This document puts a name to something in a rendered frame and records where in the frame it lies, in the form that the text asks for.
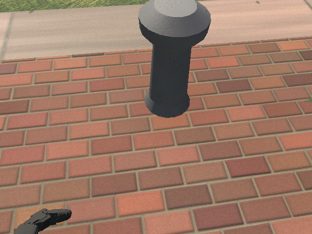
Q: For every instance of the left robot hand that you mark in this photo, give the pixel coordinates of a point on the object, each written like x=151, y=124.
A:
x=43, y=219

